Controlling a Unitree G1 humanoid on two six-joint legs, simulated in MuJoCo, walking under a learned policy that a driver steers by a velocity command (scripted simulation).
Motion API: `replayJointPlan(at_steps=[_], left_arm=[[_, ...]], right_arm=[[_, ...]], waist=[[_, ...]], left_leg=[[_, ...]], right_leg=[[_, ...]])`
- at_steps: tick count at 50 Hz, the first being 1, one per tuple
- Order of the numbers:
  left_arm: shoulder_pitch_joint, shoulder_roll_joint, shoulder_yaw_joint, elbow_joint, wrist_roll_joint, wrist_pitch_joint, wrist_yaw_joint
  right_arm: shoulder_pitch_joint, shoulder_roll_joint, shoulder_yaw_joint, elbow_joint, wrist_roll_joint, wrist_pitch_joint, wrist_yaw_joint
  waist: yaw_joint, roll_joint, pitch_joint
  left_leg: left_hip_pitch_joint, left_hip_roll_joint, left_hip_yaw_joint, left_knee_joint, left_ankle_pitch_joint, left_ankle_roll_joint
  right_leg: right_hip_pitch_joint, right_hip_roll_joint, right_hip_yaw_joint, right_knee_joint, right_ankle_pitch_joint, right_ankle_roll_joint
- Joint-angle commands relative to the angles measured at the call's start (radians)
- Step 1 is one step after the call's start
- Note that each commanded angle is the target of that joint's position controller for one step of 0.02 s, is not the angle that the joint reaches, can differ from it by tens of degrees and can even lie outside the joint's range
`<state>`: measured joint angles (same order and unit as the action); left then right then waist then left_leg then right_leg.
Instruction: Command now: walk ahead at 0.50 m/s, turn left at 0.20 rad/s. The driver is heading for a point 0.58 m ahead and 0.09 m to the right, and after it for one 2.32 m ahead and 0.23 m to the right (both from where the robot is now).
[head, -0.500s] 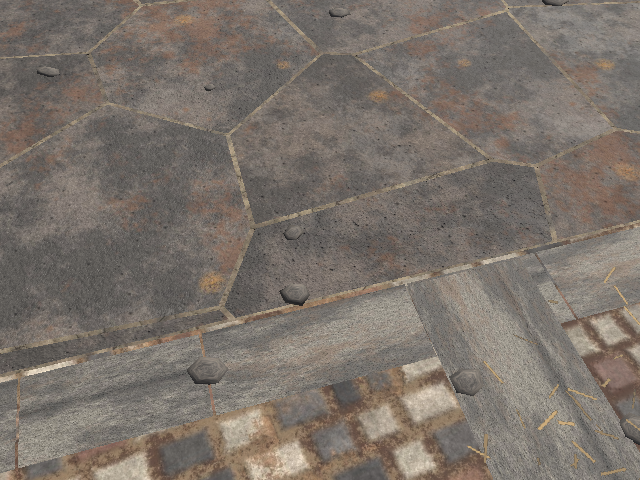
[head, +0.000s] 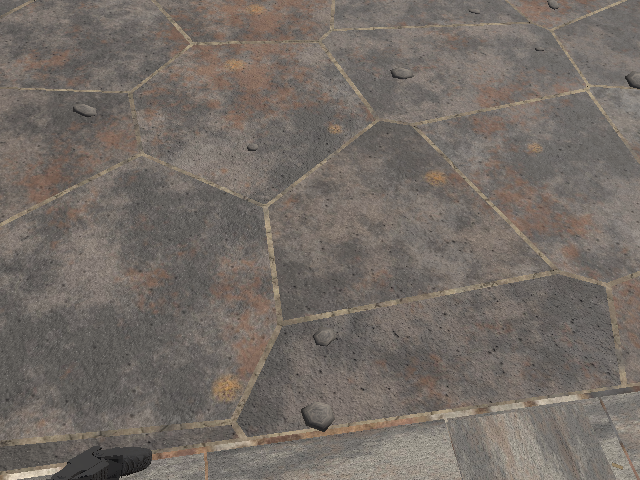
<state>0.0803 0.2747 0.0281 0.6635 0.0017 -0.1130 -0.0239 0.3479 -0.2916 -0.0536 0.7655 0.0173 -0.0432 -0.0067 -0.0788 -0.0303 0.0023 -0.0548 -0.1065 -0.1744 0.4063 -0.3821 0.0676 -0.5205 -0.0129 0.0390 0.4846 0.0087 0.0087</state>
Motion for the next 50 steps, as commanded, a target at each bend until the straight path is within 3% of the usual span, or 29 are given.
replayJointPlan(at_steps=[1,2,3,4,5,6,7,9,11,14,17,20,23,25,26,27,28,29,30,32,33,35,38,41,43,47,48,49,50], left_arm=[[0.091,0.154,0.061,-0.046,0.004,-0.029,0.006],[0.251,0.204,0.075,-0.029,0.017,-0.030,0.012],[0.359,0.281,0.101,0.013,0.018,-0.016,0.008],[0.381,0.195,0.081,0.023,-0.011,-0.011,-0.001],[0.320,0.144,0.064,0.018,-0.017,-0.006,0.003],[0.258,0.131,0.056,0.006,-0.006,0.003,0.005],[0.221,0.114,0.048,0.007,-0.001,0.007,0.004],[0.190,0.095,0.039,0.009,0.006,0.002,0.002],[0.197,0.110,0.043,0.024,-0.003,-0.003,0.002],[0.217,0.145,0.053,0.049,-0.008,0.002,0.010],[0.253,0.160,0.055,0.075,-0.017,0.014,0.015],[0.318,0.169,0.057,0.112,-0.025,0.026,0.017],[0.334,0.181,0.062,0.133,-0.030,0.044,0.025],[0.309,0.199,0.069,0.133,-0.029,0.055,0.031],[0.301,0.184,0.062,0.131,-0.025,0.056,0.032],[0.287,0.133,0.042,0.109,-0.009,0.053,0.031],[0.409,0.024,0.009,0.085,-0.010,0.037,0.030],[0.404,0.079,0.020,0.100,-0.031,0.025,0.028],[0.325,0.154,0.044,0.082,-0.050,0.024,0.027],[0.233,0.141,0.048,0.060,-0.033,0.035,0.030],[0.242,0.128,0.054,0.064,-0.029,0.048,0.030],[0.265,0.088,0.052,0.068,-0.029,0.077,0.032],[0.238,0.065,0.050,0.034,-0.013,0.095,0.035],[0.162,0.040,0.040,0.005,-0.011,0.091,0.011],[0.110,0.046,0.043,-0.023,-0.010,0.092,-0.007],[0.082,0.093,0.067,-0.072,-0.002,0.104,-0.029],[0.117,0.105,0.075,-0.070,0.001,0.103,-0.028],[0.198,0.134,0.093,-0.050,0.004,0.098,-0.021],[0.259,0.219,0.118,-0.044,0.006,0.096,0.000]], right_arm=[[-0.002,-0.136,-0.033,-0.042,-0.005,-0.001,-0.002],[-0.012,-0.100,-0.015,-0.065,-0.019,-0.003,-0.001],[0.130,-0.032,0.005,-0.067,0.001,-0.018,0.001],[0.108,-0.089,0.001,-0.061,0.005,-0.028,0.004],[0.003,-0.147,-0.017,-0.076,0.017,-0.031,0.008],[-0.070,-0.138,-0.013,-0.095,0.009,-0.033,0.009],[-0.109,-0.125,-0.014,-0.106,-0.006,-0.035,0.011],[-0.079,-0.095,-0.014,-0.098,-0.008,-0.030,0.014],[-0.070,-0.066,-0.007,-0.093,-0.011,-0.023,0.013],[-0.161,-0.041,0.004,-0.118,-0.019,-0.026,0.012],[-0.256,-0.024,0.012,-0.135,-0.014,-0.037,0.021],[-0.346,-0.029,0.010,-0.162,-0.005,-0.046,0.033],[-0.372,-0.054,-0.001,-0.183,-0.002,-0.059,0.046],[-0.294,-0.086,-0.016,-0.165,-0.005,-0.068,0.045],[-0.178,-0.123,-0.037,-0.130,-0.010,-0.069,0.037],[-0.012,-0.181,-0.057,-0.103,-0.025,-0.068,0.025],[0.087,-0.273,-0.080,-0.086,-0.040,-0.056,0.019],[0.107,-0.195,-0.062,-0.079,-0.028,-0.048,0.020],[0.048,-0.143,-0.045,-0.079,-0.019,-0.047,0.017],[-0.073,-0.082,-0.025,-0.077,-0.021,-0.049,0.019],[-0.113,-0.059,-0.019,-0.074,-0.027,-0.057,0.021],[-0.168,-0.062,-0.024,-0.066,-0.035,-0.070,0.021],[-0.197,-0.103,-0.041,-0.046,-0.034,-0.073,0.009],[-0.203,-0.125,-0.046,-0.035,-0.029,-0.052,-0.012],[-0.178,-0.142,-0.051,-0.020,-0.019,-0.037,-0.020],[-0.175,-0.176,-0.065,-0.006,0.014,-0.008,-0.023],[-0.181,-0.179,-0.067,-0.004,0.022,-0.001,-0.025],[-0.175,-0.162,-0.062,0.001,0.023,0.004,-0.025],[-0.110,-0.133,-0.051,0.005,-0.005,0.002,-0.020]], waist=[[0.101,0.133,-0.082],[0.171,0.059,-0.226],[0.140,-0.230,-0.353],[0.161,-0.219,-0.314],[0.170,-0.111,-0.158],[0.152,-0.030,-0.078],[0.132,-0.004,-0.009],[0.090,-0.056,-0.002],[0.078,-0.068,-0.008],[0.099,-0.039,0.007],[0.135,-0.038,0.021],[0.169,-0.036,0.041],[0.146,-0.046,0.052],[0.088,-0.057,0.016],[0.029,-0.042,-0.059],[-0.046,0.004,-0.199],[-0.023,0.250,-0.359],[-0.040,0.294,-0.393],[-0.038,0.212,-0.230],[0.015,0.134,-0.071],[0.048,0.152,-0.037],[0.090,0.142,0.006],[0.115,0.115,0.016],[0.087,0.110,-0.004],[0.066,0.104,-0.018],[0.075,0.110,-0.028],[0.100,0.105,-0.042],[0.142,0.069,-0.084],[0.152,-0.064,-0.150]], left_leg=[[-0.009,0.226,-0.128,0.133,0.664,0.090],[-0.132,0.167,-0.070,0.384,0.549,0.054],[-0.503,0.007,0.039,0.744,0.091,-0.027],[-0.659,0.029,-0.012,0.851,-0.186,-0.030],[-0.725,0.082,-0.008,0.899,-0.111,-0.027],[-0.714,0.128,0.041,0.870,-0.031,-0.027],[-0.704,0.159,0.063,0.803,0.023,-0.032],[-0.615,0.198,0.079,0.723,0.083,-0.044],[-0.599,0.207,0.104,0.658,0.108,-0.062],[-0.620,0.217,0.123,0.476,0.239,-0.084],[-0.565,0.193,0.147,0.282,0.398,-0.086],[-0.528,0.167,0.155,0.183,0.450,-0.080],[-0.506,0.150,0.133,0.105,0.377,-0.054],[-0.372,0.127,0.150,0.060,0.327,-0.030],[-0.190,0.116,0.166,0.038,0.331,-0.005],[0.089,0.236,0.065,0.089,0.356,0.048],[0.466,0.495,-0.328,0.057,0.230,0.186],[0.449,0.532,-0.525,-0.056,0.078,0.220],[0.325,0.500,-0.391,-0.083,0.026,0.178],[0.076,0.424,-0.182,-0.150,0.120,0.139],[-0.010,0.394,-0.104,-0.188,0.176,0.127],[-0.120,0.382,0.018,-0.220,0.452,0.134],[-0.145,0.373,0.176,-0.208,0.760,0.137],[-0.141,0.331,0.297,-0.192,0.766,0.113],[-0.088,0.346,0.314,-0.167,0.756,0.105],[0.000,0.393,0.307,-0.033,0.777,0.076],[0.000,0.382,0.312,0.046,0.819,0.060],[-0.020,0.336,0.334,0.189,0.800,0.029],[-0.132,0.254,0.367,0.408,0.588,-0.038]], right_leg=[[0.246,0.000,-0.018,-0.050,-0.026,-0.079],[0.506,-0.140,0.128,-0.012,0.004,-0.150],[0.861,-0.339,0.546,-0.064,-0.189,-0.320],[0.863,-0.373,0.721,-0.172,-0.400,-0.316],[0.740,-0.344,0.594,-0.189,-0.467,-0.271],[0.613,-0.301,0.477,-0.210,-0.398,-0.245],[0.508,-0.261,0.399,-0.242,-0.303,-0.241],[0.407,-0.206,0.299,-0.286,-0.163,-0.230],[0.376,-0.194,0.227,-0.310,-0.054,-0.244],[0.379,-0.184,0.147,-0.337,0.042,-0.245],[0.382,-0.156,0.075,-0.337,0.050,-0.216],[0.415,-0.179,0.086,-0.317,0.032,-0.209],[0.487,-0.217,0.141,-0.258,0.049,-0.190],[0.493,-0.215,0.152,-0.170,0.151,-0.166],[0.455,-0.167,0.121,-0.041,0.241,-0.141],[0.307,-0.109,0.082,0.203,0.119,-0.104],[-0.072,0.037,-0.012,0.580,-0.324,-0.029],[-0.195,0.034,0.089,0.744,-0.591,-0.021],[-0.264,-0.015,0.098,0.803,-0.527,-0.024],[-0.227,-0.084,0.062,0.741,-0.388,-0.021],[-0.175,-0.110,0.070,0.705,-0.344,-0.019],[-0.100,-0.109,0.057,0.676,-0.321,0.002],[-0.099,-0.101,0.033,0.544,-0.224,0.030],[-0.017,-0.082,-0.025,0.327,-0.026,0.021],[0.006,-0.069,-0.039,0.235,0.018,0.009],[0.037,-0.042,-0.062,0.145,-0.117,-0.044],[0.094,-0.014,-0.078,0.095,-0.129,-0.066],[0.220,0.028,-0.094,0.008,-0.051,-0.094],[0.406,-0.046,0.019,-0.022,0.378,-0.140]])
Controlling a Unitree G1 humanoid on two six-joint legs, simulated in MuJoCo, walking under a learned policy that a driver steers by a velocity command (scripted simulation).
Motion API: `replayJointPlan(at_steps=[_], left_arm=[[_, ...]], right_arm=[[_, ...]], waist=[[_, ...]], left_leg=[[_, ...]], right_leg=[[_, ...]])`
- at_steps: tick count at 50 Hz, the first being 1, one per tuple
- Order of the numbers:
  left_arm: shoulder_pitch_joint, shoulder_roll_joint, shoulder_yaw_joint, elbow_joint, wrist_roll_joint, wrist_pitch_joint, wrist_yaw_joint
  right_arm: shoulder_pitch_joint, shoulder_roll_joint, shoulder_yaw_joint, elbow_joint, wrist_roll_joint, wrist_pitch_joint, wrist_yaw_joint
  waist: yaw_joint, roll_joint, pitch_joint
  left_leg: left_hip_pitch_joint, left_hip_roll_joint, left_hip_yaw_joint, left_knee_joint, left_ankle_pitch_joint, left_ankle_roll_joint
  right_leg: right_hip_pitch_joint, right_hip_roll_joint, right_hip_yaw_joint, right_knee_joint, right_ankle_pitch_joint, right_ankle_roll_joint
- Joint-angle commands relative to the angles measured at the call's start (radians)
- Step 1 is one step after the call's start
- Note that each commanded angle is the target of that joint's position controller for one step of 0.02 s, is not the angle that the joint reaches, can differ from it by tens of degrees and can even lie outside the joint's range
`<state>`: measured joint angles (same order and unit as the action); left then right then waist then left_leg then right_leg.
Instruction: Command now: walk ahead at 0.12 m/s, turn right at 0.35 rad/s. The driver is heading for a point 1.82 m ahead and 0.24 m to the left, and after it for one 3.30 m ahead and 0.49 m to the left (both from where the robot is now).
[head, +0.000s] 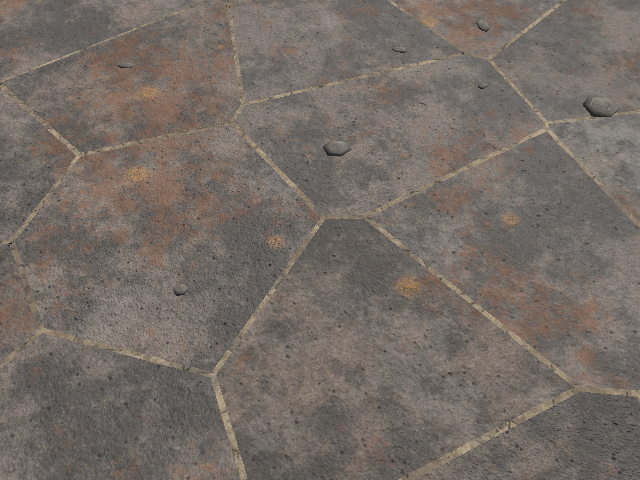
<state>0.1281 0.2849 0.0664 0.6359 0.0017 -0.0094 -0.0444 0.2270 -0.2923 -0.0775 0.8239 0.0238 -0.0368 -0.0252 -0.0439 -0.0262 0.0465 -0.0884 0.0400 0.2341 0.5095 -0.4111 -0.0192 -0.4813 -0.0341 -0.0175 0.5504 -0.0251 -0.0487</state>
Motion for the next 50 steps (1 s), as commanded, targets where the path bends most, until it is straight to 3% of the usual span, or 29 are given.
replayJointPlan(at_steps=[1,2,3,4,5,7,11,13,16,17,18,19,22,26,28,29,31,32,34,37,40,42,43,44,45,46,47,49,50], left_arm=[[0.195,0.283,0.080,-0.045,0.023,-0.004,0.043],[0.194,0.221,0.046,-0.073,0.024,-0.011,0.040],[0.149,0.173,0.040,-0.076,0.018,-0.012,0.028],[0.096,0.143,0.031,-0.064,0.003,-0.013,0.024],[0.056,0.112,0.020,-0.058,-0.004,-0.008,0.030],[-0.004,0.124,0.020,-0.055,0.011,0.000,0.037],[-0.018,0.113,0.020,-0.033,0.021,-0.004,0.051],[-0.023,0.067,0.003,-0.008,0.027,-0.003,0.056],[-0.028,0.084,0.005,0.026,0.018,0.002,0.056],[-0.006,0.086,0.006,0.040,0.017,0.004,0.060],[0.018,0.088,0.008,0.041,0.024,0.005,0.066],[0.037,0.071,0.010,0.035,0.028,0.004,0.070],[-0.042,0.057,0.019,0.028,0.018,0.009,0.090],[0.001,0.060,0.034,0.029,0.018,0.008,0.083],[0.014,0.082,0.048,0.030,0.016,0.009,0.079],[0.037,0.093,0.053,0.035,0.016,0.011,0.079],[0.060,0.128,0.057,0.038,0.020,0.008,0.084],[0.074,0.116,0.048,0.029,0.027,-0.002,0.090],[-0.013,0.118,0.044,0.017,0.017,-0.013,0.097],[-0.057,0.144,0.052,0.032,0.014,-0.001,0.099],[-0.027,0.166,0.059,0.054,0.001,0.014,0.095],[-0.023,0.167,0.057,0.073,-0.025,0.023,0.090],[0.027,0.135,0.048,0.101,-0.029,0.026,0.083],[0.059,0.071,0.030,0.101,0.004,0.026,0.071],[-0.029,0.066,0.024,0.039,0.025,0.021,0.076],[-0.095,0.119,0.039,0.037,0.009,0.021,0.083],[-0.080,0.122,0.044,0.051,-0.007,0.027,0.086],[-0.023,0.122,0.050,0.104,0.004,0.036,0.099],[0.011,0.109,0.048,0.128,0.005,0.036,0.098]], right_arm=[[0.076,-0.045,0.006,-0.080,-0.064,-0.011,0.011],[0.110,-0.069,0.013,-0.051,-0.052,-0.011,0.026],[0.038,-0.133,-0.002,-0.065,-0.002,0.002,0.030],[-0.019,-0.131,-0.003,-0.069,0.003,0.015,0.021],[-0.058,-0.122,-0.003,-0.065,-0.011,0.030,0.008],[-0.029,-0.107,-0.002,-0.052,-0.017,0.058,-0.004],[-0.011,-0.060,0.014,-0.024,-0.025,0.059,-0.013],[-0.003,-0.054,0.018,-0.004,-0.022,0.061,-0.007],[0.001,-0.070,0.013,0.005,-0.033,0.061,0.007],[-0.021,-0.094,0.011,-0.012,-0.043,0.061,0.009],[-0.048,-0.145,0.005,-0.036,-0.046,0.059,0.005],[-0.073,-0.189,-0.011,-0.030,-0.027,0.060,0.002],[-0.108,-0.160,-0.012,-0.050,-0.033,0.040,-0.002],[-0.085,-0.147,-0.019,-0.068,-0.015,0.034,-0.009],[-0.064,-0.129,-0.017,-0.082,-0.011,0.042,-0.011],[-0.061,-0.112,-0.015,-0.089,-0.009,0.045,-0.013],[-0.046,-0.097,-0.015,-0.108,-0.007,0.053,-0.010],[-0.063,-0.134,-0.031,-0.114,-0.010,0.059,-0.005],[-0.039,-0.113,-0.037,-0.105,0.000,0.078,0.000],[-0.061,-0.060,-0.015,-0.116,-0.003,0.090,0.011],[-0.068,-0.078,-0.015,-0.143,-0.001,0.088,0.036],[0.005,-0.082,-0.022,-0.121,-0.009,0.091,0.045],[0.037,-0.109,-0.032,-0.109,-0.016,0.092,0.040],[0.048,-0.206,-0.054,-0.120,-0.019,0.091,0.024],[0.021,-0.277,-0.059,-0.157,-0.052,0.080,0.021],[0.018,-0.222,-0.044,-0.162,-0.075,0.057,0.028],[-0.023,-0.196,-0.034,-0.156,-0.070,0.039,0.027],[-0.118,-0.131,-0.015,-0.158,-0.034,0.027,0.015],[-0.136,-0.084,0.005,-0.150,-0.034,0.024,0.008]], waist=[[0.049,-0.307,-0.268],[0.073,-0.185,-0.469],[0.096,-0.118,-0.432],[0.081,-0.050,-0.313],[0.071,-0.017,-0.242],[0.021,-0.066,-0.179],[0.028,-0.088,-0.201],[0.033,-0.094,-0.209],[0.014,-0.095,-0.135],[0.022,-0.071,-0.095],[0.056,0.014,-0.063],[0.094,0.157,-0.035],[0.065,0.237,-0.003],[0.058,0.187,-0.076],[0.049,0.072,-0.084],[0.055,-0.010,-0.086],[0.055,-0.215,-0.120],[0.073,-0.169,-0.126],[0.025,-0.059,-0.107],[0.032,-0.097,-0.099],[0.046,-0.132,-0.150],[0.008,-0.112,-0.166],[0.006,-0.055,-0.148],[0.037,0.196,-0.127],[0.014,0.357,-0.120],[-0.032,0.220,-0.154],[0.003,0.192,-0.127],[0.047,0.156,-0.110],[0.069,0.154,-0.125]], left_leg=[[-0.450,-0.046,-0.055,0.675,-0.254,-0.033],[-0.448,-0.043,-0.293,0.821,-0.356,-0.041],[-0.505,-0.021,-0.310,0.838,-0.263,-0.037],[-0.544,0.019,-0.295,0.772,-0.194,-0.030],[-0.529,0.040,-0.299,0.698,-0.141,-0.032],[-0.384,0.027,-0.272,0.574,-0.071,-0.043],[-0.257,0.018,-0.262,0.343,-0.001,-0.048],[-0.186,0.029,-0.260,0.243,0.070,-0.040],[-0.090,-0.009,-0.202,0.063,0.195,0.004],[-0.113,0.012,-0.234,0.012,0.227,0.031],[-0.162,0.085,-0.333,-0.042,0.278,0.071],[-0.261,0.115,-0.406,-0.096,0.161,0.127],[-0.353,0.142,-0.531,-0.200,0.116,0.140],[-0.285,0.112,-0.537,-0.102,0.228,0.129],[-0.359,0.048,-0.481,-0.021,0.164,0.092],[-0.409,0.002,-0.418,0.068,0.119,0.061],[-0.492,-0.050,-0.270,0.397,-0.103,0.006],[-0.534,-0.019,-0.297,0.600,-0.211,-0.010],[-0.527,0.026,-0.320,0.659,-0.144,-0.022],[-0.398,0.030,-0.237,0.468,-0.045,-0.038],[-0.289,0.004,-0.185,0.265,0.019,-0.022],[-0.149,-0.039,-0.142,0.043,0.172,0.020],[-0.052,-0.052,-0.176,-0.067,0.260,0.054],[0.075,0.142,-0.460,-0.150,0.521,0.129],[0.019,0.372,-0.728,-0.175,0.689,0.339],[-0.025,0.350,-0.696,-0.192,0.616,0.379],[-0.050,0.291,-0.603,-0.190,0.550,0.326],[-0.059,0.212,-0.504,-0.180,0.505,0.238],[-0.084,0.187,-0.449,-0.177,0.565,0.226]], right_leg=[[0.639,-0.297,0.432,-0.017,0.907,-0.268],[0.673,-0.389,0.556,-0.035,0.914,-0.362],[0.613,-0.345,0.491,-0.103,0.613,-0.358],[0.511,-0.283,0.412,-0.132,0.389,-0.285],[0.410,-0.243,0.369,-0.166,0.246,-0.237],[0.217,-0.181,0.279,-0.220,0.154,-0.201],[0.185,-0.163,0.234,-0.239,0.070,-0.199],[0.172,-0.166,0.217,-0.254,-0.090,-0.183],[0.099,-0.125,0.177,-0.253,-0.407,-0.107],[0.095,-0.107,0.170,-0.238,-0.460,-0.063],[0.102,-0.063,0.133,-0.164,-0.472,-0.017],[0.139,0.023,0.025,-0.108,-0.412,0.028],[0.235,0.068,-0.011,0.020,-0.220,0.036],[0.270,0.037,0.020,-0.013,-0.163,0.006],[0.330,-0.026,0.059,-0.065,-0.172,-0.024],[0.363,-0.088,0.118,-0.126,-0.192,-0.056],[0.407,-0.342,0.373,-0.257,-0.077,-0.206],[0.400,-0.404,0.409,-0.270,0.042,-0.266],[0.353,-0.347,0.260,-0.262,0.058,-0.220],[0.285,-0.243,0.055,-0.251,0.075,-0.160],[0.332,-0.262,0.005,-0.200,0.143,-0.153],[0.299,-0.255,-0.021,-0.119,0.085,-0.108],[0.218,-0.222,-0.065,-0.035,-0.028,-0.042],[0.002,-0.119,-0.162,0.204,-0.334,0.062],[-0.183,-0.006,-0.094,0.409,-0.648,0.117],[-0.168,-0.019,0.027,0.543,-0.645,0.112],[-0.165,-0.029,0.051,0.575,-0.565,0.098],[-0.150,-0.042,0.068,0.554,-0.420,0.107],[-0.087,-0.040,0.069,0.553,-0.362,0.115]])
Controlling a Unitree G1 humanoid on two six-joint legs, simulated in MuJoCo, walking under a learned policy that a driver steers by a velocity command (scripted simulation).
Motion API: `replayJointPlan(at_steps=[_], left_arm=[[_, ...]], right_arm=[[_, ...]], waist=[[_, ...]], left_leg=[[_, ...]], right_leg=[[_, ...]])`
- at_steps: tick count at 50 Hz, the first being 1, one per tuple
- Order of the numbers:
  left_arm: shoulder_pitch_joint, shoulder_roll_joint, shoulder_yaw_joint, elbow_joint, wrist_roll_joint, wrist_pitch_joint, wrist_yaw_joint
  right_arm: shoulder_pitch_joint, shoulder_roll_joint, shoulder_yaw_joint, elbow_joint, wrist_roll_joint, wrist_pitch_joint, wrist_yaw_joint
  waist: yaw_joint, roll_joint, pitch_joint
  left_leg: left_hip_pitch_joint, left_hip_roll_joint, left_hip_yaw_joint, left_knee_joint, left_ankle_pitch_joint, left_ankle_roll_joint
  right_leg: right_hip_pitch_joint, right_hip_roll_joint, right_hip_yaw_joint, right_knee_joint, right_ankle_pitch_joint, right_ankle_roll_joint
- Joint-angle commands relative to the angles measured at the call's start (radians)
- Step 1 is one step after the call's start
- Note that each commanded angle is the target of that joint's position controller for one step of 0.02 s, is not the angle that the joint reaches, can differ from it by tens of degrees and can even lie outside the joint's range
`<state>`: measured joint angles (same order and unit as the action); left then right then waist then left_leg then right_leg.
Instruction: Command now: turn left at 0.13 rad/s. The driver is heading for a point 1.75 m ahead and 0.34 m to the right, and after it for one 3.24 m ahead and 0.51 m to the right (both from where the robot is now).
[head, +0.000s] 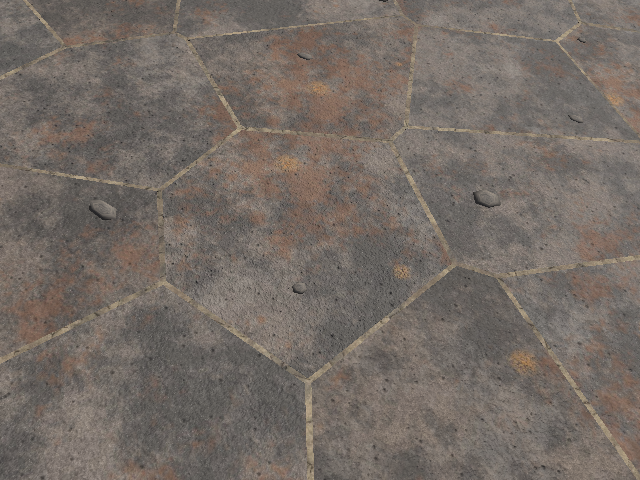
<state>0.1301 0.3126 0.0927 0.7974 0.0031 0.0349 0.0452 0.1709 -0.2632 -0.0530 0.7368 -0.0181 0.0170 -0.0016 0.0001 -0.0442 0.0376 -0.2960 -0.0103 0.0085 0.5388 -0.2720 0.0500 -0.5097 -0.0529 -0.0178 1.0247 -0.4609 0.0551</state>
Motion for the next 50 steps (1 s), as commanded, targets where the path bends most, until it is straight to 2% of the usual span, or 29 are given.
replayJointPlan(at_steps=[1,2,4,5,7,10,14,16,18,19,20,21,22,23,24,25,26,28,32,38,40,42,43,44,45,46,47,48,50], left_arm=[[0.042,0.063,0.016,-0.011,-0.001,-0.009,0.004],[0.059,0.043,0.009,0.007,-0.006,-0.010,-0.002],[0.018,0.017,-0.009,0.009,-0.010,-0.011,-0.011],[-0.011,0.025,-0.012,-0.001,-0.011,-0.011,-0.013],[-0.035,0.069,-0.006,-0.021,-0.018,-0.010,-0.015],[-0.028,0.084,-0.002,-0.030,-0.027,-0.007,-0.015],[-0.003,0.059,-0.005,-0.026,-0.029,-0.001,-0.027],[0.013,0.053,-0.005,-0.022,-0.032,0.002,-0.039],[0.054,0.049,-0.003,-0.009,-0.032,0.005,-0.052],[0.080,0.062,0.002,-0.004,-0.027,0.005,-0.056],[0.096,0.131,0.021,-0.008,-0.020,0.004,-0.049],[0.110,0.243,0.044,-0.024,-0.016,-0.001,-0.033],[0.139,0.222,0.034,-0.035,0.022,-0.024,-0.041],[0.091,0.204,0.030,-0.043,0.021,-0.045,-0.044],[0.033,0.187,0.030,-0.050,0.001,-0.056,-0.038],[0.002,0.160,0.022,-0.058,-0.018,-0.058,-0.032],[-0.008,0.145,0.015,-0.061,-0.027,-0.055,-0.025],[0.018,0.143,0.013,-0.061,-0.021,-0.046,-0.016],[0.034,0.153,0.015,-0.062,-0.016,-0.033,-0.008],[0.000,0.154,0.003,-0.056,0.001,-0.021,-0.020],[-0.015,0.143,-0.005,-0.050,-0.001,-0.018,-0.023],[-0.043,0.116,-0.021,-0.045,-0.014,-0.015,-0.019],[-0.012,0.092,-0.031,-0.035,-0.009,-0.021,-0.018],[0.030,0.055,-0.043,-0.032,0.018,-0.029,-0.018],[0.077,0.053,-0.039,-0.023,0.010,-0.031,-0.018],[0.055,0.091,-0.034,-0.018,0.015,-0.030,-0.016],[0.036,0.092,-0.033,-0.008,0.016,-0.029,-0.016],[0.029,0.075,-0.035,0.008,0.021,-0.024,-0.014],[0.011,0.106,-0.026,0.017,0.018,-0.014,-0.015]], right_arm=[[-0.082,-0.074,-0.006,-0.053,-0.001,-0.034,-0.018],[-0.080,-0.050,0.002,-0.037,-0.006,-0.038,-0.020],[-0.074,-0.060,0.001,-0.013,-0.011,-0.041,-0.023],[-0.062,-0.085,-0.004,-0.001,-0.013,-0.039,-0.026],[-0.049,-0.148,-0.024,0.013,-0.006,-0.028,-0.032],[-0.038,-0.176,-0.040,0.020,0.008,-0.011,-0.040],[-0.068,-0.170,-0.050,0.011,0.009,0.002,-0.051],[-0.092,-0.172,-0.055,0.003,0.013,0.009,-0.053],[-0.118,-0.175,-0.060,0.000,0.025,0.018,-0.055],[-0.106,-0.174,-0.062,0.010,0.035,0.022,-0.055],[-0.070,-0.148,-0.061,0.016,0.027,0.020,-0.050],[-0.121,-0.091,-0.044,-0.031,-0.021,0.011,-0.043],[-0.208,-0.104,-0.048,-0.060,-0.010,0.002,-0.045],[-0.193,-0.136,-0.059,-0.050,0.015,0.001,-0.041],[-0.163,-0.148,-0.066,-0.032,0.023,0.000,-0.042],[-0.147,-0.156,-0.071,-0.015,0.017,0.000,-0.048],[-0.139,-0.159,-0.073,-0.011,0.011,0.000,-0.051],[-0.121,-0.136,-0.069,-0.008,0.016,-0.007,-0.049],[-0.128,-0.119,-0.061,-0.007,0.024,-0.012,-0.048],[-0.120,-0.132,-0.055,-0.003,0.030,-0.023,-0.032],[-0.104,-0.131,-0.053,0.001,0.031,-0.031,-0.025],[-0.047,-0.113,-0.048,0.023,0.027,-0.044,-0.015],[-0.034,-0.130,-0.048,0.026,0.014,-0.049,-0.013],[-0.013,-0.192,-0.055,0.019,-0.003,-0.051,-0.017],[-0.052,-0.207,-0.048,0.029,-0.014,-0.049,-0.014],[-0.097,-0.137,-0.029,0.019,-0.009,-0.052,-0.008],[-0.115,-0.102,-0.013,0.026,-0.008,-0.058,0.000],[-0.107,-0.117,-0.015,0.038,-0.002,-0.059,0.006],[-0.091,-0.155,-0.018,0.047,0.015,-0.065,0.008]], waist=[[0.036,0.165,-0.136],[0.038,0.158,-0.143],[0.012,0.161,-0.120],[-0.006,0.164,-0.108],[-0.027,0.171,-0.079],[-0.037,0.157,-0.048],[-0.020,0.137,-0.075],[-0.004,0.143,-0.095],[0.029,0.152,-0.111],[0.046,0.140,-0.110],[0.031,0.005,-0.113],[0.012,-0.254,-0.100],[0.081,-0.174,-0.150],[0.049,-0.076,-0.124],[0.016,-0.039,-0.096],[0.007,-0.017,-0.089],[-0.001,-0.025,-0.091],[-0.001,-0.042,-0.112],[0.018,-0.069,-0.104],[0.040,-0.115,-0.073],[0.033,-0.115,-0.071],[-0.016,-0.092,-0.072],[-0.017,-0.055,-0.082],[0.011,0.083,-0.129],[0.072,0.232,-0.120],[0.059,0.228,-0.122],[0.056,0.209,-0.114],[0.050,0.193,-0.112],[0.029,0.153,-0.062]], left_leg=[[0.122,0.220,-0.179,-0.205,0.452,0.151],[0.133,0.204,-0.140,-0.206,0.444,0.142],[0.134,0.194,-0.105,-0.214,0.383,0.133],[0.139,0.209,-0.116,-0.218,0.364,0.142],[0.160,0.250,-0.157,-0.214,0.340,0.172],[0.209,0.312,-0.215,-0.206,0.375,0.207],[0.251,0.343,-0.188,-0.171,0.542,0.217],[0.247,0.334,-0.141,-0.147,0.580,0.200],[0.220,0.306,-0.078,-0.096,0.546,0.158],[0.179,0.274,-0.035,-0.047,0.453,0.105],[0.047,0.196,0.054,0.111,0.244,0.013],[-0.267,0.024,0.135,0.364,-0.279,-0.097],[-0.327,-0.029,-0.024,0.556,-0.451,-0.108],[-0.360,0.001,-0.072,0.630,-0.381,-0.105],[-0.381,0.020,-0.081,0.625,-0.284,-0.103],[-0.388,0.032,-0.088,0.599,-0.225,-0.109],[-0.363,0.033,-0.091,0.587,-0.171,-0.119],[-0.321,0.012,-0.080,0.564,-0.110,-0.136],[-0.286,0.012,-0.074,0.375,-0.062,-0.156],[-0.099,0.019,-0.050,0.193,-0.075,-0.140],[-0.047,0.015,-0.042,0.112,-0.074,-0.124],[0.081,0.007,-0.025,-0.124,0.101,-0.096],[0.175,0.048,-0.073,-0.203,0.258,-0.075],[0.278,0.197,-0.214,-0.196,0.516,-0.031],[0.220,0.285,-0.300,-0.164,0.609,0.110],[0.159,0.300,-0.322,-0.190,0.510,0.166],[0.134,0.241,-0.285,-0.193,0.412,0.130],[0.117,0.177,-0.237,-0.183,0.311,0.078],[0.061,0.124,-0.198,-0.182,0.214,0.025]], right_leg=[[-0.006,-0.020,0.069,0.049,0.117,0.017],[0.034,-0.027,0.070,-0.028,0.146,0.022],[0.109,-0.031,0.062,-0.195,0.162,0.026],[0.130,-0.026,0.054,-0.243,0.142,0.026],[0.122,-0.011,0.034,-0.272,0.071,0.022],[0.063,-0.008,0.028,-0.252,0.004,0.013],[0.076,-0.007,0.008,-0.241,-0.032,-0.004],[0.129,0.006,-0.020,-0.299,0.002,-0.021],[0.223,0.032,-0.059,-0.453,0.125,-0.052],[0.295,0.040,-0.049,-0.578,0.261,-0.084],[0.416,-0.043,0.112,-0.668,0.488,-0.143],[0.560,-0.288,0.463,-0.658,0.909,-0.302],[0.525,-0.358,0.546,-0.689,0.891,-0.441],[0.522,-0.306,0.463,-0.693,0.822,-0.414],[0.516,-0.242,0.384,-0.683,0.759,-0.349],[0.513,-0.211,0.354,-0.681,0.728,-0.308],[0.497,-0.187,0.332,-0.683,0.743,-0.295],[0.491,-0.158,0.312,-0.685,0.760,-0.296],[0.494,-0.137,0.312,-0.685,0.656,-0.284],[0.361,-0.131,0.338,-0.673,0.553,-0.283],[0.356,-0.132,0.359,-0.644,0.584,-0.277],[0.328,-0.100,0.354,-0.599,0.567,-0.235],[0.291,-0.067,0.348,-0.585,0.495,-0.186],[0.240,0.010,0.269,-0.474,0.336,-0.124],[0.216,0.096,0.183,-0.448,0.064,-0.073],[0.269,0.061,0.160,-0.452,0.040,-0.041],[0.318,0.044,0.158,-0.512,0.120,-0.036],[0.357,0.045,0.153,-0.558,0.204,-0.037],[0.374,0.045,0.147,-0.573,0.284,-0.052]])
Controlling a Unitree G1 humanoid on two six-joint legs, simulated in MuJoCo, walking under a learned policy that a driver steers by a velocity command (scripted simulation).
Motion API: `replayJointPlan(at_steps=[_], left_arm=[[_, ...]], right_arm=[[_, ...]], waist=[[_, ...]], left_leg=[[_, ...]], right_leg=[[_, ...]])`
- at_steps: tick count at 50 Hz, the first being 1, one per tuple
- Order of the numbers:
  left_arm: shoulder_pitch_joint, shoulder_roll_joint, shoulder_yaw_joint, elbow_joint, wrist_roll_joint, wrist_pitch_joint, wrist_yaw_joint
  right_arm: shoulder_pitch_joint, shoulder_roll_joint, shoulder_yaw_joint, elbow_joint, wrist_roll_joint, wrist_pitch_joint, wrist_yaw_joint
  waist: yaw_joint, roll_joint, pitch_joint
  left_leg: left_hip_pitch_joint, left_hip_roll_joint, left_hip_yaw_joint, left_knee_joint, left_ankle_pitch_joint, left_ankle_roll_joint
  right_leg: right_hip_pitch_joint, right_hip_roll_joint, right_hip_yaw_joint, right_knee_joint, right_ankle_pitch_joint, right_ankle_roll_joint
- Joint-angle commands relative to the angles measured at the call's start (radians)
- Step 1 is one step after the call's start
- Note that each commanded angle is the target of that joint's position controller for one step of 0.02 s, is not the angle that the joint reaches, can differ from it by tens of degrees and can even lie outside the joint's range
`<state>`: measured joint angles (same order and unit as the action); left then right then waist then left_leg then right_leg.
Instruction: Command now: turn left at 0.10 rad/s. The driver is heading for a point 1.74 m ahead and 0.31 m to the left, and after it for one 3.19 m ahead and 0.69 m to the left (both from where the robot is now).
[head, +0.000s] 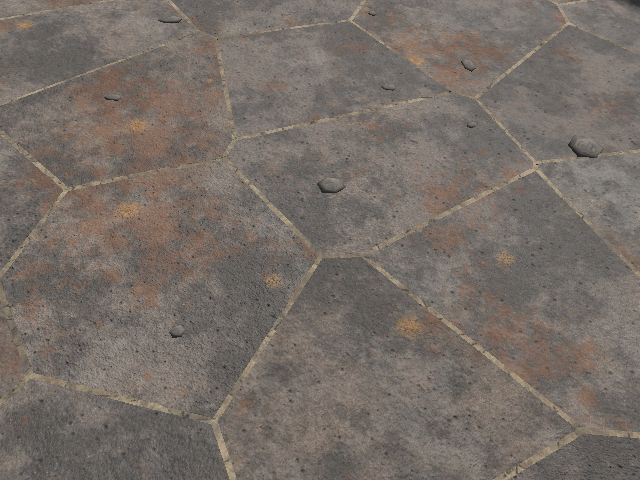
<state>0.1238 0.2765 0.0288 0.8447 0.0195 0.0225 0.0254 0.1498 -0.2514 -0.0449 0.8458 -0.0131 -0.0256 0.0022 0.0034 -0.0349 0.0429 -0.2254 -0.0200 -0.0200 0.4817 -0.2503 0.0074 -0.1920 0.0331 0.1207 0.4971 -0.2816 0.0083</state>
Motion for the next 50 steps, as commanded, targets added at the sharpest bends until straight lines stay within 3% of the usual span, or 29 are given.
replayJointPlan(at_steps=[1,4,8,10,11,12,13,14,15,16,17,18,20,23,25,26,27,28,29,30,31,32,33,34,36,39,44,50], left_arm=[[0.012,0.147,0.040,-0.028,-0.005,-0.003,0.005],[0.016,0.147,0.051,-0.016,-0.009,-0.011,0.018],[0.033,0.119,0.059,-0.015,-0.014,-0.016,0.023],[0.055,0.125,0.067,-0.014,-0.016,-0.019,0.021],[0.073,0.141,0.074,-0.011,-0.016,-0.020,0.021],[0.096,0.169,0.084,-0.006,-0.015,-0.019,0.023],[0.115,0.199,0.091,-0.005,-0.010,-0.017,0.026],[0.093,0.203,0.088,-0.020,0.001,-0.021,0.030],[0.068,0.175,0.075,-0.047,0.009,-0.028,0.034],[0.023,0.168,0.070,-0.069,0.003,-0.032,0.037],[-0.022,0.174,0.072,-0.078,-0.011,-0.035,0.037],[-0.022,0.186,0.076,-0.075,-0.019,-0.036,0.037],[0.006,0.203,0.081,-0.065,-0.017,-0.025,0.039],[0.014,0.224,0.091,-0.066,-0.023,-0.011,0.036],[0.035,0.244,0.098,-0.064,-0.039,-0.013,0.023],[0.028,0.245,0.099,-0.063,-0.050,-0.017,0.015],[0.040,0.221,0.093,-0.054,-0.053,-0.024,0.005],[0.069,0.158,0.074,-0.042,-0.035,-0.032,-0.009],[0.025,0.061,0.041,-0.079,0.006,-0.043,-0.024],[-0.057,0.091,0.048,-0.142,-0.023,-0.066,-0.023],[-0.101,0.155,0.065,-0.148,-0.061,-0.080,-0.027],[-0.091,0.174,0.072,-0.144,-0.066,-0.087,-0.031],[-0.059,0.174,0.076,-0.114,-0.048,-0.091,-0.025],[-0.033,0.172,0.078,-0.097,-0.035,-0.094,-0.023],[-0.002,0.150,0.074,-0.067,-0.037,-0.096,-0.034],[-0.008,0.113,0.063,-0.062,-0.039,-0.091,-0.041],[-0.068,0.079,0.045,-0.096,-0.048,-0.095,-0.053],[-0.181,0.046,0.019,-0.173,-0.044,-0.110,-0.093]], right_arm=[[-0.070,-0.191,-0.031,-0.063,0.014,-0.022,0.003],[-0.071,-0.211,-0.040,-0.077,0.031,-0.013,-0.009],[-0.058,-0.213,-0.049,-0.096,0.034,0.012,-0.023],[-0.076,-0.210,-0.051,-0.116,0.035,0.023,-0.028],[-0.095,-0.203,-0.050,-0.132,0.037,0.028,-0.028],[-0.110,-0.188,-0.048,-0.148,0.040,0.031,-0.028],[-0.108,-0.169,-0.043,-0.156,0.041,0.035,-0.025],[-0.083,-0.158,-0.043,-0.158,0.034,0.037,-0.022],[-0.073,-0.197,-0.060,-0.154,0.032,0.039,-0.018],[-0.052,-0.206,-0.070,-0.146,0.039,0.046,-0.014],[-0.037,-0.182,-0.065,-0.141,0.042,0.056,-0.012],[-0.060,-0.159,-0.056,-0.147,0.040,0.061,-0.011],[-0.090,-0.134,-0.043,-0.171,0.038,0.063,0.001],[-0.100,-0.137,-0.038,-0.202,0.045,0.064,0.028],[-0.080,-0.155,-0.046,-0.209,0.048,0.074,0.035],[-0.046,-0.155,-0.050,-0.202,0.047,0.078,0.036],[0.015,-0.161,-0.058,-0.176,0.047,0.080,0.031],[0.124,-0.195,-0.080,-0.138,0.055,0.077,0.018],[0.234,-0.296,-0.104,-0.130,0.052,0.066,-0.001],[0.236,-0.333,-0.094,-0.161,0.016,0.023,0.015],[0.211,-0.263,-0.075,-0.153,0.012,-0.009,0.022],[0.172,-0.217,-0.060,-0.146,0.019,-0.027,0.019],[0.132,-0.190,-0.049,-0.151,0.022,-0.035,0.013],[0.094,-0.182,-0.044,-0.155,0.019,-0.038,0.006],[0.097,-0.173,-0.040,-0.157,0.003,-0.050,-0.006],[0.153,-0.166,-0.041,-0.134,0.003,-0.061,-0.012],[0.180,-0.175,-0.045,-0.105,0.000,-0.062,-0.015],[0.237,-0.182,-0.051,-0.064,0.017,-0.046,-0.017]], waist=[[0.025,0.133,-0.054],[0.016,0.135,-0.074],[0.009,0.138,-0.094],[0.018,0.118,-0.100],[0.024,0.078,-0.099],[0.026,0.000,-0.092],[0.030,-0.101,-0.073],[0.027,-0.206,-0.078],[0.025,-0.147,-0.079],[-0.003,-0.064,-0.067],[-0.024,-0.040,-0.038],[-0.006,-0.052,-0.022],[0.020,-0.082,-0.035],[0.034,-0.121,-0.079],[0.034,-0.117,-0.097],[0.010,-0.108,-0.095],[-0.012,-0.083,-0.096],[-0.046,0.015,-0.122],[-0.076,0.297,-0.129],[-0.106,0.293,-0.148],[-0.100,0.179,-0.072],[-0.070,0.182,0.000],[-0.046,0.137,0.022],[-0.024,0.144,0.029],[-0.017,0.143,0.010],[-0.035,0.094,0.003],[-0.069,0.109,0.054],[-0.106,0.086,0.102]], left_leg=[[-0.014,0.120,-0.168,-0.113,0.192,0.061],[0.006,0.130,-0.226,-0.080,0.272,0.108],[0.005,0.153,-0.325,-0.058,0.319,0.164],[-0.040,0.133,-0.329,-0.031,0.309,0.152],[-0.089,0.102,-0.295,0.008,0.282,0.127],[-0.161,0.048,-0.227,0.088,0.220,0.085],[-0.266,-0.023,-0.127,0.206,0.090,0.034],[-0.338,-0.052,-0.048,0.386,-0.261,-0.002],[-0.376,-0.013,-0.063,0.606,-0.403,-0.025],[-0.378,0.016,-0.087,0.682,-0.370,-0.035],[-0.386,0.043,-0.077,0.640,-0.305,-0.046],[-0.399,0.055,-0.051,0.593,-0.243,-0.059],[-0.348,0.059,0.005,0.496,-0.185,-0.080],[-0.204,0.056,0.064,0.305,-0.148,-0.066],[-0.126,0.038,0.108,0.204,-0.106,-0.037],[-0.056,0.023,0.132,0.123,-0.060,-0.013],[0.062,-0.007,0.141,0.057,-0.053,0.017],[0.242,-0.006,0.089,0.007,-0.075,0.057],[0.396,0.246,-0.297,-0.087,-0.050,0.158],[0.330,0.431,-0.732,-0.268,-0.284,0.361],[0.277,0.427,-0.695,-0.319,-0.408,0.354],[0.226,0.384,-0.592,-0.323,-0.441,0.303],[0.193,0.332,-0.500,-0.317,-0.375,0.256],[0.171,0.291,-0.409,-0.328,-0.275,0.224],[0.177,0.248,-0.277,-0.357,-0.080,0.195],[0.223,0.235,-0.149,-0.373,0.095,0.183],[0.211,0.231,0.002,-0.414,0.158,0.164],[0.331,0.273,0.110,-0.361,0.367,0.155]], right_leg=[[0.049,-0.034,-0.007,-0.036,0.108,-0.014],[0.021,-0.020,-0.046,0.007,0.105,-0.006],[-0.021,-0.004,-0.074,0.060,0.068,0.001],[0.008,-0.017,-0.069,0.037,0.077,-0.014],[0.043,-0.045,-0.050,0.000,0.104,-0.033],[0.086,-0.106,0.006,-0.059,0.147,-0.069],[0.136,-0.223,0.116,-0.124,0.261,-0.140],[0.158,-0.388,0.244,-0.172,0.432,-0.247],[0.143,-0.467,0.276,-0.178,0.559,-0.314],[0.121,-0.448,0.211,-0.166,0.574,-0.303],[0.114,-0.395,0.122,-0.163,0.531,-0.256],[0.130,-0.363,0.066,-0.168,0.517,-0.231],[0.146,-0.320,-0.026,-0.158,0.548,-0.217],[0.138,-0.314,-0.106,-0.127,0.561,-0.197],[0.109,-0.338,-0.110,-0.129,0.349,-0.182],[0.063,-0.335,-0.124,-0.113,0.185,-0.161],[-0.021,-0.311,-0.146,-0.062,0.013,-0.136],[-0.150,-0.262,-0.208,0.100,-0.120,-0.095],[-0.422,-0.151,-0.292,0.503,-0.369,-0.009],[-0.624,-0.037,-0.127,0.674,-0.410,0.009],[-0.659,-0.099,-0.064,0.721,-0.330,-0.010],[-0.663,-0.131,-0.065,0.690,-0.220,-0.032],[-0.628,-0.155,-0.065,0.655,-0.127,-0.037],[-0.591,-0.168,-0.062,0.599,-0.042,-0.034],[-0.547,-0.171,-0.079,0.556,0.098,-0.022],[-0.579,-0.167,-0.078,0.470,0.213,0.004],[-0.560,-0.125,-0.073,0.260,0.349,0.018],[-0.567,-0.095,-0.147,0.093,0.309,-0.036]])
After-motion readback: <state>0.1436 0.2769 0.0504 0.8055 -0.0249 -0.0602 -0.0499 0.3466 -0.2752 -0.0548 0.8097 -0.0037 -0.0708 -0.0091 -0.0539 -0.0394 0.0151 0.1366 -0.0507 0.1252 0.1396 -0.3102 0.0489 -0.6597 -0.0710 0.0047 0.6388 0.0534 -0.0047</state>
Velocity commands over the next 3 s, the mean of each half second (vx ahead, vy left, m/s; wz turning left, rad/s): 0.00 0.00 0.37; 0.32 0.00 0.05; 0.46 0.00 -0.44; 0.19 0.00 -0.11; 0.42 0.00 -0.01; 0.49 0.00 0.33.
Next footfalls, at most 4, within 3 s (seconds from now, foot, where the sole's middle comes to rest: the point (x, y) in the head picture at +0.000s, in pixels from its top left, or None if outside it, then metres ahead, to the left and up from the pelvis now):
0.56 left None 0.00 0.15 -0.77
1.12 right None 0.39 0.03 -0.77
1.56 left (197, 385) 0.69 0.29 -0.77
1.90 right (311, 432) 0.59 0.03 -0.77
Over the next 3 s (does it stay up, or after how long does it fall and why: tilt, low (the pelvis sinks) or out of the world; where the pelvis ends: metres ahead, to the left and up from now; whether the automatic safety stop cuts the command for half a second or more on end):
stays up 1.01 0.13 0.01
